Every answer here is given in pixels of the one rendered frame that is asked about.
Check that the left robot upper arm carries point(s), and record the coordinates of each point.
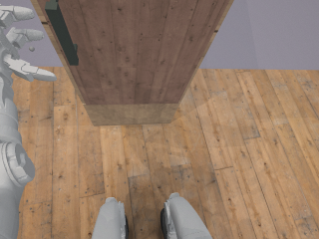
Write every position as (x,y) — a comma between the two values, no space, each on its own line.
(16,170)

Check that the robot left thigh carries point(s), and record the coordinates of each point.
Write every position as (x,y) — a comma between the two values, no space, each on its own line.
(110,220)

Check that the left robot hand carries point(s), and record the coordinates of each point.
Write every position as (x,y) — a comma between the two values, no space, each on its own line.
(15,40)

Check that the robot left forearm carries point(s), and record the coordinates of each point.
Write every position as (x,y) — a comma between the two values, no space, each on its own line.
(9,122)

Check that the robot right thigh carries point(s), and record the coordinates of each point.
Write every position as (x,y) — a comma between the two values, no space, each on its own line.
(187,223)

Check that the cupboard door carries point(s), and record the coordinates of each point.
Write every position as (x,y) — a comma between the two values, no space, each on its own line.
(136,52)

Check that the handle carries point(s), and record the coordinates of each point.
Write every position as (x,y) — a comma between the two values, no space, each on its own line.
(56,18)

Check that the robot thigh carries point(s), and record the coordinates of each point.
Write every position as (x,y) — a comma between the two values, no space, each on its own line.
(187,223)
(110,220)

